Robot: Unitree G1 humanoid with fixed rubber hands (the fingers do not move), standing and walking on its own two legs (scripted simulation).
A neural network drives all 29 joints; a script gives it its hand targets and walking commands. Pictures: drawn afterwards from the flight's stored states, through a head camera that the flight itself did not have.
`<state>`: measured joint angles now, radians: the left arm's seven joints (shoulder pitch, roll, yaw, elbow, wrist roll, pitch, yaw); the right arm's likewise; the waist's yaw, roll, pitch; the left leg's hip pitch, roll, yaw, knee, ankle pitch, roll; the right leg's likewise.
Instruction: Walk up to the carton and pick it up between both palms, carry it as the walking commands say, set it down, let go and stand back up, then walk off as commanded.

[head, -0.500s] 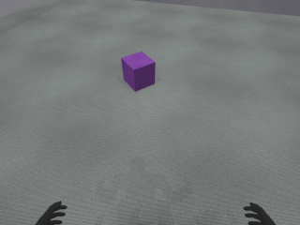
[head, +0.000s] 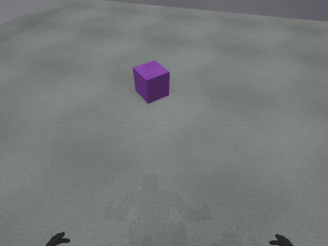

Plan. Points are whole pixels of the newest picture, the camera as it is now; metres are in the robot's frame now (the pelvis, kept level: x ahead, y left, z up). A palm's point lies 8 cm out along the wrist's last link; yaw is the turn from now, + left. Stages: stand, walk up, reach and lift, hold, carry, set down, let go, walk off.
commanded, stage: stand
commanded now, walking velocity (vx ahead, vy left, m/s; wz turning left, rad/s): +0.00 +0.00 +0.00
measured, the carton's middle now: (151, 81) +1.68 +0.16 -0.64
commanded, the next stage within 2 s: walk up in 1.04 s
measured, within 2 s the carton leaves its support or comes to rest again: neither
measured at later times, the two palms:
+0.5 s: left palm out of the picture +0.10 +0.31 -0.10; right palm out of the picture +0.10 -0.31 -0.10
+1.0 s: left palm out of the picture +0.10 +0.31 -0.10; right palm out of the picture +0.11 -0.31 -0.10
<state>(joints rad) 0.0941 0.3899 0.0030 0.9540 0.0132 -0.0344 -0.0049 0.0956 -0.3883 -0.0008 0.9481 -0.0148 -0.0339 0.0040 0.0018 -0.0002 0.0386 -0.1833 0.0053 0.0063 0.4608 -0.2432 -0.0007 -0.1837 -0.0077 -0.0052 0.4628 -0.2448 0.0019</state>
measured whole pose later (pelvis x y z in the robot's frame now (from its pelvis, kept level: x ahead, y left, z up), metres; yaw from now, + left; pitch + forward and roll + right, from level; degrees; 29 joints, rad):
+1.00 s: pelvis +0.00 +0.00 +0.01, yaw +0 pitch -2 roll +0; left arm 0.08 0.40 0.00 1.07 0.01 -0.02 0.00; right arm 0.08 -0.40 0.00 1.06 -0.01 -0.02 0.00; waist 0.00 0.00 0.04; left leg -0.12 0.00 0.01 0.34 -0.19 0.00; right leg -0.12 -0.01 -0.01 0.34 -0.19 0.00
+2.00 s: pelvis +0.28 +0.04 -0.02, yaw +5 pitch -2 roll +0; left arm 0.15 0.47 0.08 0.73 0.01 -0.09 -0.07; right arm 0.36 -0.49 -0.05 0.80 0.01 -0.08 0.04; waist -0.05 0.03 0.06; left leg -0.30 0.02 -0.05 1.10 -0.43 0.04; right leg -0.38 -0.04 -0.11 0.60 -0.19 -0.04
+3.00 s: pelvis +0.72 +0.09 -0.01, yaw +6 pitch -1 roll -1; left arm 0.33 0.51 0.08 0.73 0.01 -0.09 -0.06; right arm 0.27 -0.48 -0.06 0.78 -0.02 -0.08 0.08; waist 0.05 0.02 0.04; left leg -0.45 0.08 0.06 0.65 -0.25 0.01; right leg -0.22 -0.04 -0.09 0.54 -0.31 -0.03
